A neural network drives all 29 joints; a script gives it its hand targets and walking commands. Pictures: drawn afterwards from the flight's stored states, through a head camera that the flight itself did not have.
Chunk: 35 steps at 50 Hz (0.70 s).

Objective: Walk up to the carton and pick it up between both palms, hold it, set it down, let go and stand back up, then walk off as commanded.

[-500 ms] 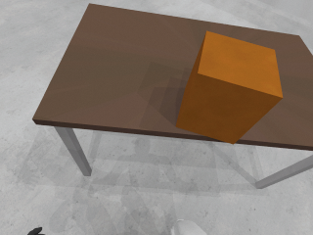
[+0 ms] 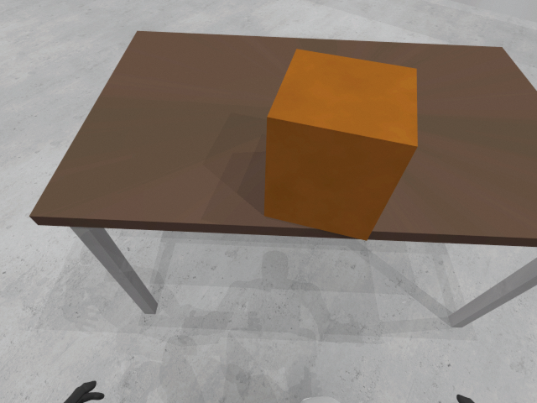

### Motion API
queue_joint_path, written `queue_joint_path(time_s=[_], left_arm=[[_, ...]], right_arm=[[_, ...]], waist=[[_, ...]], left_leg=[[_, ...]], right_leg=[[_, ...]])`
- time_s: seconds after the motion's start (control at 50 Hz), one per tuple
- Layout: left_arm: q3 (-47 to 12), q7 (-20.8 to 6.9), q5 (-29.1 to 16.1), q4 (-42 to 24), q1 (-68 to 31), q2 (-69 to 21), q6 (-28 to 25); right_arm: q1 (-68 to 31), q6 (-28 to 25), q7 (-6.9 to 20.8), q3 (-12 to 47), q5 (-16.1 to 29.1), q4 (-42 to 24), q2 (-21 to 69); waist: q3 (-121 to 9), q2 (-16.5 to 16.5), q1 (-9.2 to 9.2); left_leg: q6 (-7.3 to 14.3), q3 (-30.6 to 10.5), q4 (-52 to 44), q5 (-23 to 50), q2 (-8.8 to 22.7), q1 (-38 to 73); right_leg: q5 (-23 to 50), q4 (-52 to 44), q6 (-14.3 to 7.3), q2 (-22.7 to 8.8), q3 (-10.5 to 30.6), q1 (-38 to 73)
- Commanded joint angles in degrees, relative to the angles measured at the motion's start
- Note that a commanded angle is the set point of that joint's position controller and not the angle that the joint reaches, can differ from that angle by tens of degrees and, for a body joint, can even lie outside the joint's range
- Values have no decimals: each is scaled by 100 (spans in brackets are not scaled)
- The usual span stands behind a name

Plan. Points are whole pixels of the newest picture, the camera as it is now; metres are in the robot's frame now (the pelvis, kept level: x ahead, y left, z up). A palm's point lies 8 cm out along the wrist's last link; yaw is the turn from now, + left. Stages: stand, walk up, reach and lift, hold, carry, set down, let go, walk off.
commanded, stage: walk up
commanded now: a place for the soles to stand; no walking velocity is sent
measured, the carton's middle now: (333, 149) +0.53 -0.09 +0.05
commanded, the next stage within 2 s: none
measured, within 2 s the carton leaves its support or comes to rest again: neither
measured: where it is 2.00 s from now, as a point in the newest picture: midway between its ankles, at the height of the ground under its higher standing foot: outside the picture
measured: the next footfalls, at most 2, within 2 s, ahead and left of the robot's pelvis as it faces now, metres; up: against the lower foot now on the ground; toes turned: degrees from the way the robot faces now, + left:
right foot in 0.80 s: +0.12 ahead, -0.25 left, +0.00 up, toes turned +1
left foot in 1.00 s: +0.15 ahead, +0.02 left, +0.00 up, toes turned -2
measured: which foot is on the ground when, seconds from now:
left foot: down 0.00-0.80, up 0.82-0.98, down 1.00-1.00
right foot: down 0.00-0.54, up 0.56-0.78, down 0.80-1.00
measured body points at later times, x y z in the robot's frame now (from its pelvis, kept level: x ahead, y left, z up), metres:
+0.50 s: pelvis +0.00 +0.00 +0.00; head +0.03 +0.01 +0.45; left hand +0.10 +0.32 -0.12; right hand +0.10 -0.31 -0.10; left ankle -0.02 +0.12 -0.74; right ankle +0.04 -0.11 -0.74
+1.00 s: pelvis +0.05 -0.07 -0.02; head +0.09 -0.05 +0.43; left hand +0.17 +0.23 -0.13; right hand +0.10 -0.43 -0.09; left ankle +0.10 +0.07 -0.73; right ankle +0.07 -0.20 -0.74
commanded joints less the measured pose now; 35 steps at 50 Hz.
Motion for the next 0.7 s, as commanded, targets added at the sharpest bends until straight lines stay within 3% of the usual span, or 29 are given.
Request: queue_joint_path(time_s=[0.0, 0.1, 0.18, 0.26, 0.36, 0.5, 0.52, 0.54, 0.56, 0.58, 0.6, 0.64, 0.68], left_arm=[[370, -44, 108, -286, -436, 988, -127], [362, -74, 88, -329, -428, 966, -121], [377, -84, 67, -308, -318, 973, -135], [392, -94, 71, -363, -284, 981, -151], [375, -89, 95, -441, -339, 1000, -137], [397, -115, 82, -485, -225, 981, -129], [665, -328, 389, -1071, -242, 1317, -42], [689, -407, 385, -1160, -438, 1197, 47], [715, -418, 458, -1356, -472, 1254, 76], [729, -433, 450, -1384, -282, 1297, 93], [748, -459, 413, -1442, -86, 1299, 85], [780, -529, 409, -1529, 22, 1219, 22], [774, -588, 385, -1716, -82, 1141, -5]], right_arm=[[-55, -89, 50, -422, -59, 147, -1122], [-53, -137, 55, -434, -100, 115, -1189], [-219, -191, 30, -454, -119, 54, -1315], [-234, -183, 18, -429, -88, -34, -1285], [-216, -141, 44, -445, -74, -21, -1258], [-323, -182, 48, -456, -115, -53, -1348], [808, -277, -79, -764, -142, 20, -1975], [1059, -330, -137, -936, -193, 78, -2330], [1070, -399, -179, -985, -156, -26, -2505], [930, -441, -207, -947, -93, -93, -2416], [813, -476, -202, -899, -85, -147, -2258], [810, -507, -150, -871, -162, -190, -2159], [887, -495, -106, -870, -168, -225, -2181]], waist=[[-610, -276, -111], [-620, -116, -79], [-765, 161, 3], [-929, 164, -26], [-830, 13, -60], [-776, 225, 8], [-888, 61, -234], [-463, 693, -411], [-66, 452, -403], [55, 111, -255], [-24, 8, -142], [-305, 418, -148], [-453, 809, -232]], left_leg=[[95, -248, -342, -141, 379, -184], [164, -437, -601, 48, 568, -121], [282, -716, -632, 864, 930, -42], [223, -511, -347, 1179, 833, 0], [179, -345, -218, 587, 604, 4], [354, -658, -527, 648, 939, -93], [768, -1471, -661, -508, 1279, 674], [1364, -2556, -1425, -1361, 2242, 809], [1647, -3113, -1554, -1026, 2972, 784], [1638, -3016, -1364, -464, 3054, 718], [1481, -2603, -1153, 7, 2802, 698], [1182, -1638, -742, 1063, 2229, 849], [1015, -1057, -396, 2007, 2020, 626]], right_leg=[[-29, -1101, -533, -880, 1134, 161], [-51, -900, -438, -704, 943, 78], [848, -444, -328, -517, 599, 271], [1380, -415, -427, -625, 603, 391], [805, -648, -533, -703, 826, 156], [607, -470, -366, -540, 602, 175], [-755, 372, -506, -140, 358, -821], [-1514, 1764, -266, 50, -17, -1856], [-1618, 2565, -133, -278, 190, -2646], [-1490, 2778, -122, -485, 367, -2804], [-1315, 2771, -108, -596, 369, -2676], [-1296, 2174, -41, -615, -133, -2261], [-1294, 1630, -61, -562, -525, -1704]])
